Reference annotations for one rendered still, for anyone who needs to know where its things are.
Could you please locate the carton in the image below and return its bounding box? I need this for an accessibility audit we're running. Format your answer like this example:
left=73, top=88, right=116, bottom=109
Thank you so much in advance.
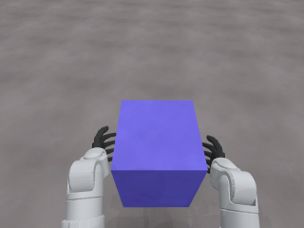
left=110, top=100, right=208, bottom=208

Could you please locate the robot right hand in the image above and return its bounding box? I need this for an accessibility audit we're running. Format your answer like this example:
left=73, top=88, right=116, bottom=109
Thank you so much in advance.
left=202, top=135, right=225, bottom=174

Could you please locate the robot left hand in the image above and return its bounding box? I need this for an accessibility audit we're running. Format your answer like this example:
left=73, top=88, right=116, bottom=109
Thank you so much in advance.
left=92, top=126, right=117, bottom=162

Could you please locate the robot left forearm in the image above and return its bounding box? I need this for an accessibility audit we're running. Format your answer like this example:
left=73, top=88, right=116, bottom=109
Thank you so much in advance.
left=61, top=147, right=110, bottom=228

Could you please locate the robot right forearm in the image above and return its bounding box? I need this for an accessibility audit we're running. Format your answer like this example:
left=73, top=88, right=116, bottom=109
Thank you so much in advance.
left=210, top=158, right=260, bottom=228

